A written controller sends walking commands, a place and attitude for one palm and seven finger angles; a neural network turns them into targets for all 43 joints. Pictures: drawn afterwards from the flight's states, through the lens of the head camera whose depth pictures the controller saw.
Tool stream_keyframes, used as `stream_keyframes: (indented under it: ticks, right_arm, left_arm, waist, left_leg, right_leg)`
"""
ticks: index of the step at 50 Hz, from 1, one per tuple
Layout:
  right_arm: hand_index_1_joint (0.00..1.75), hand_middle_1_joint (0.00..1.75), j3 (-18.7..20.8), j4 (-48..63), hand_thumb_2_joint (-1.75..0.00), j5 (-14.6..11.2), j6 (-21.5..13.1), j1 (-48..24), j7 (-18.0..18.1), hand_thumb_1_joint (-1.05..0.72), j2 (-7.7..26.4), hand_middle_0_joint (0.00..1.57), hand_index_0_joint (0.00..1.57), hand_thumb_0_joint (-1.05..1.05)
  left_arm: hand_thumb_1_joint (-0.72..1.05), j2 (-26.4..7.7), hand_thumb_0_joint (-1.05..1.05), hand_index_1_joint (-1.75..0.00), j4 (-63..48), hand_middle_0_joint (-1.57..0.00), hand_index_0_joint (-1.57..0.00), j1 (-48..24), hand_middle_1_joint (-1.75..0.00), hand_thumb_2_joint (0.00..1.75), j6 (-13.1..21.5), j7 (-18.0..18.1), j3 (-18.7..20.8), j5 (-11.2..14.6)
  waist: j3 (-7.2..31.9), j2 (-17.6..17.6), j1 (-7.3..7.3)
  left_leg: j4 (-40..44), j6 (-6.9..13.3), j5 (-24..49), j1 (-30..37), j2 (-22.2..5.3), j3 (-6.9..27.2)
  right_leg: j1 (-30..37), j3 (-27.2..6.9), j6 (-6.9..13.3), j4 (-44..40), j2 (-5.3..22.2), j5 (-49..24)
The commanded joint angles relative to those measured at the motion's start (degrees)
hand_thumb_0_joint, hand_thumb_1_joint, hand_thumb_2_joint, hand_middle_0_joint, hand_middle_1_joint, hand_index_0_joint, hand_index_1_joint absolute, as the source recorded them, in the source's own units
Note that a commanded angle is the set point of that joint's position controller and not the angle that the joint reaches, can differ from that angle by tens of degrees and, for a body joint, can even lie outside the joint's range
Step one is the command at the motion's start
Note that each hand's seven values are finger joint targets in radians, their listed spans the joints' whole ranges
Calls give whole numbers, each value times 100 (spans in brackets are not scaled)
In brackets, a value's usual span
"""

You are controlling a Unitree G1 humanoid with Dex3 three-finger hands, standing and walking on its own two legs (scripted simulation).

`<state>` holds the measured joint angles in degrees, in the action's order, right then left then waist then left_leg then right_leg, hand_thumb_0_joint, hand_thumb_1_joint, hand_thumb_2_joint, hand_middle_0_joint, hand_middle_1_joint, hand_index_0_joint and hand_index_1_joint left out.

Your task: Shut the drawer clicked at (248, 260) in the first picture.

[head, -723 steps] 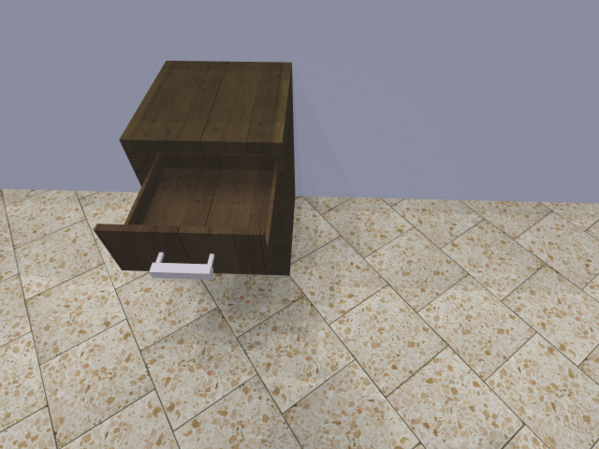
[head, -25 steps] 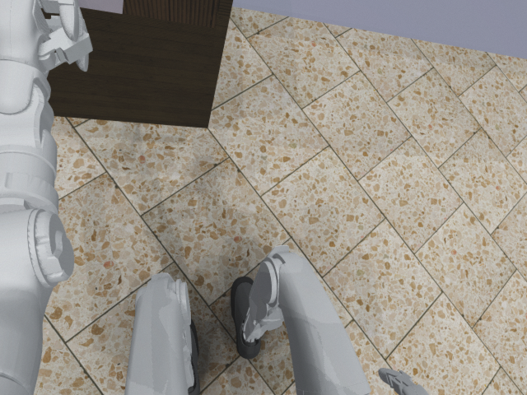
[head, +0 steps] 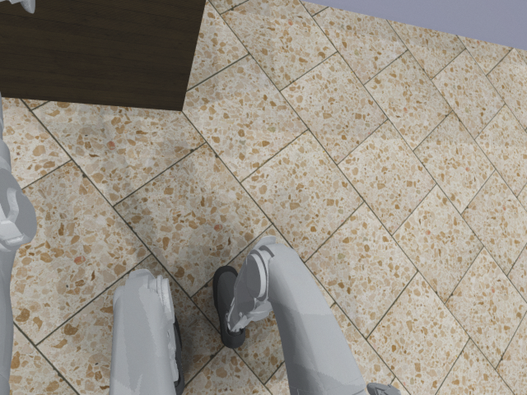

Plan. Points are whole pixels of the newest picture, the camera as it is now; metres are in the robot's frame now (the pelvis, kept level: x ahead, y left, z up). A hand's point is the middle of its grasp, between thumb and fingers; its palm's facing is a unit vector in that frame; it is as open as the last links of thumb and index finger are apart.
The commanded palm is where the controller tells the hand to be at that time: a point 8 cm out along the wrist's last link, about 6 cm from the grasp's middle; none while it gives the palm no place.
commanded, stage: push the drawer shut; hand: left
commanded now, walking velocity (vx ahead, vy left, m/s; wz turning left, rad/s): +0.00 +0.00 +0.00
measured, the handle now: out of the picture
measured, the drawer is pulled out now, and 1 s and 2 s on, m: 0.00 0.00 0.00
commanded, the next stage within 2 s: pull the fist back off the drawer in 0.02 s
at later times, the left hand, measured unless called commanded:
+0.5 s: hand out of the picture +0.61 +0.20 +0.02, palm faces -0.06 -1.00 -0.06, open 3.2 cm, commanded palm +0.61 +0.16 +0.03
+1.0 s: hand out of the picture +0.58 +0.20 +0.03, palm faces -0.03 -1.00 -0.06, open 3.3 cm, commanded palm +0.54 +0.20 +0.07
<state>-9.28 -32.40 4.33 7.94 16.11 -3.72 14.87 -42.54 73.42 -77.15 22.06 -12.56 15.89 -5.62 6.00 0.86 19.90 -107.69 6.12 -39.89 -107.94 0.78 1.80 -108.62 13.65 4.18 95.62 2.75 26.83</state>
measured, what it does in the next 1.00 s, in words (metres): stands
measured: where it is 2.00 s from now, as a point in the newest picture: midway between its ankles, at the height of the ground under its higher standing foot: (200, 344)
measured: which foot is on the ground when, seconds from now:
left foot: down 0.00-1.00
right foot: down 0.00-1.00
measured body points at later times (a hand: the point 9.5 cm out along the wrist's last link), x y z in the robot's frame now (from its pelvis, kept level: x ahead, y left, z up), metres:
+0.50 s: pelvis -0.01 +0.01 +0.00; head +0.25 +0.10 +0.37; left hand +0.61 +0.25 +0.03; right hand -0.03 -0.24 -0.06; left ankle +0.04 +0.07 -0.47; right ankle +0.13 -0.09 -0.47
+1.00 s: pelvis +0.03 +0.00 +0.04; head +0.27 +0.07 +0.41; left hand +0.57 +0.25 +0.04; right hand +0.12 -0.26 -0.06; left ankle +0.04 +0.07 -0.47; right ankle +0.13 -0.09 -0.47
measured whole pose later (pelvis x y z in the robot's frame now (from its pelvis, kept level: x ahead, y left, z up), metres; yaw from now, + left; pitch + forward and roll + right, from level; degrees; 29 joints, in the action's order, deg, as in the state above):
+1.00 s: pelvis +0.03 +0.00 +0.04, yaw +1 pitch +40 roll -9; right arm -4.9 -27.7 1.9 9.1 12.0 -5.0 15.8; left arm -30.9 47.4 -52.1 20.0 -12.6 19.5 2.2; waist 8.3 2.5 14.1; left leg -101.0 5.4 -42.3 -98.5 0.7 1.0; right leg -101.0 11.4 3.8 91.0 0.6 29.8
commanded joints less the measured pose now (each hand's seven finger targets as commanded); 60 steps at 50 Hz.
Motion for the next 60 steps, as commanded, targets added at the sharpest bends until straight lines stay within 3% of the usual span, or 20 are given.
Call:
stream_keyframes:
  ticks: [1, 3, 7, 14, 16, 22, 24, 27, 30, 32, 36, 39, 42, 46, 49, 51, 52, 55, 57, 60]
  right_arm:
    - [30, 30, 491, -115, -90, 53, -35, 1486, 114, -90, 1587, 20, 20, 0]
    - [30, 30, 495, -135, -90, 61, -74, 1492, 110, -90, 1601, 20, 20, 0]
    - [30, 30, 437, -144, -90, 72, -154, 1469, 113, -90, 1600, 20, 20, 0]
    - [30, 30, 429, -21, -90, 54, -164, 1504, 54, -90, 1679, 20, 20, 0]
    - [30, 30, 428, 35, -90, 53, -148, 1551, 51, -90, 1678, 20, 20, 0]
    - [30, 30, 516, 143, -90, 6, -71, 1552, 3, -90, 1646, 20, 20, 0]
    - [30, 30, 545, 156, -90, -4, -37, 1574, -4, -90, 1653, 20, 20, 0]
    - [30, 30, 584, 278, -90, -35, 25, 1510, -49, -90, 1595, 20, 20, 0]
    - [30, 30, 628, 309, -90, -73, 90, 1472, -63, -90, 1573, 20, 20, 0]
    - [30, 30, 636, 400, -90, -98, 126, 1435, -70, -90, 1533, 20, 20, 0]
    - [30, 30, 742, 558, -90, -149, 195, 1288, -138, -90, 1459, 20, 20, 0]
    - [30, 30, 810, 534, -90, -191, 199, 1183, -132, -90, 1423, 20, 20, 0]
    - [30, 30, 808, 456, -90, -201, 157, 1180, -66, -90, 1388, 20, 20, 0]
    - [30, 30, 842, 373, -90, -173, 105, 1109, -33, -90, 1344, 20, 20, 0]
    - [30, 30, 958, 745, -90, -294, 82, 965, -93, -90, 1321, 20, 20, 0]
    - [30, 30, 1020, 968, -90, -434, 55, 796, -131, -90, 1241, 20, 20, 0]
    - [30, 30, 1035, 1054, -90, -493, 31, 779, -148, -90, 1208, 20, 20, 0]
    - [30, 30, 1039, 1172, -90, -696, -48, 532, -66, -90, 1176, 20, 20, 0]
    - [30, 30, 987, 1191, -90, -774, -180, 314, 35, -90, 1050, 20, 20, 0]
    - [30, 30, 985, 1041, -90, -798, -452, 204, 156, -90, 959, 20, 20, 0]
  left_arm:
    - [90, -698, 0, -160, -1503, -140, -140, -4172, -160, 90, 235, 373, 5, 28]
    - [90, -575, 0, -160, -1557, -140, -140, -4347, -160, 90, 231, 391, -103, 0]
    - [90, -614, 0, -160, -1426, -140, -140, -4388, -160, 90, 167, 408, -121, -2]
    - [90, -657, 0, -160, -1327, -140, -140, -3760, -160, 90, 44, 194, -41, 65]
    - [90, -856, 0, -160, -1475, -140, -140, -3526, -160, 90, 27, 143, 122, 92]
    - [90, -539, 0, -160, -1812, -140, -140, -2714, -160, 90, 1, 5, 144, 245]
    - [90, -770, 0, -160, -2055, -140, -140, -2527, -160, 90, 11, 18, 398, 295]
    - [90, -572, 0, -160, -2323, -140, -140, -1913, -160, 90, 6, 17, 402, 363]
    - [90, -573, 0, -160, -2376, -140, -140, -1411, -160, 90, -12, 49, 560, 443]
    - [90, -647, 0, -160, -2517, -140, -140, -1075, -160, 90, 7, 54, 664, 456]
    - [90, -396, 0, -160, -3330, -140, -140, -196, -160, 90, 87, 4, 649, 612]
    - [90, 14, 0, -160, -3559, -140, -140, -135, -160, 90, 76, -25, 407, 742]
    - [90, -13, 0, -160, -3428, -140, -140, -320, -160, 90, 78, 34, 496, 840]
    - [90, 55, 0, -160, -3305, -140, -140, -305, -160, 90, 293, 76, 470, 805]
    - [90, -181, 0, -160, -5129, -140, -140, 823, -160, 90, 355, -54, 605, 976]
    - [90, 198, 0, -160, -5978, -140, -140, 1942, -160, 90, 108, -169, 361, 1175]
    - [90, 467, 0, -160, -6074, -140, -140, 2531, -160, 90, -113, -228, 194, 1292]
    - [90, 492, 0, -160, -6560, -140, -140, 3222, -160, 90, -703, -192, 317, 1579]
    - [90, 591, 0, -160, -6677, -140, -140, 3565, -160, 90, -916, -51, 383, 1737]
    - [90, 981, 0, -160, -6750, -140, -140, 3862, -160, 90, -798, 126, 212, 1879]
  waist:
    - [3655, 2855, 776]
    - [3760, 3123, 845]
    - [3559, 3155, 918]
    - [3411, 2920, 732]
    - [3524, 2841, 613]
    - [3669, 2750, 365]
    - [3775, 2635, 245]
    - [3949, 2634, 63]
    - [3837, 2141, -19]
    - [3900, 2024, -127]
    - [4408, 2081, -386]
    - [4295, 1919, -284]
    - [4041, 1510, -191]
    - [4257, 1750, -297]
    - [5662, 2612, -955]
    - [6003, 2362, -1149]
    - [5837, 2114, -1128]
    - [4984, 852, -1075]
    - [4467, 568, -1128]
    - [3829, 587, -1137]
  left_leg:
    - [1631, -501, 1432, 3496, -171, 1444]
    - [1684, -569, 1494, 3849, -210, 1581]
    - [1744, -547, 1213, 3721, -214, 1559]
    - [1836, -540, 886, 3454, -229, 1588]
    - [1840, -524, 950, 3338, -222, 1518]
    - [1951, -606, 1345, 3713, -283, 1574]
    - [1926, -590, 1484, 3633, -269, 1501]
    - [1966, -630, 1941, 3828, -291, 1463]
    - [1916, -544, 1994, 3495, -275, 1302]
    - [1912, -526, 2221, 3416, -272, 1220]
    - [1896, -572, 3013, 3814, -264, 1081]
    - [1890, -562, 3205, 3903, -285, 1097]
    - [1802, -429, 2943, 3419, -230, 922]
    - [1754, -501, 3228, 3631, -185, 878]
    - [2238, -759, 4607, 5285, -202, 882]
    - [2554, -803, 5170, 5870, -263, 899]
    - [2705, -771, 5248, 5892, -266, 897]
    - [3124, -460, 3870, 4918, -202, 650]
    - [3334, -374, 3165, 4421, -150, 462]
    - [3707, -403, 2578, 4542, -113, 345]
  right_leg:
    - [1330, -847, -250, -645, -383, -470]
    - [1103, -810, -251, -627, -379, -516]
    - [1071, -784, -242, -667, -383, -412]
    - [1232, -792, -212, -680, -384, -282]
    - [1448, -797, -198, -657, -394, -302]
    - [1468, -807, -200, -645, -380, -447]
    - [1670, -836, -203, -638, -393, -498]
    - [1802, -868, -187, -648, -385, -625]
    - [2118, -914, -201, -729, -412, -643]
    - [2344, -943, -194, -746, -414, -702]
    - [2771, -1016, -181, -833, -417, -1056]
    - [2782, -1027, -216, -912, -405, -1202]
    - [3072, -1078, -237, -978, -404, -1250]
    - [3085, -1095, -216, -927, -385, -1368]
    - [3883, -1182, -173, -1238, -346, -1967]
    - [4419, -1162, -183, -1534, -372, -2279]
    - [4619, -1131, -186, -1693, -373, -2366]
    - [5703, -1210, -268, -2222, -395, -2371]
    - [6131, -1342, -281, -2518, -387, -2147]
    - [6145, -1409, -329, -2930, -384, -1527]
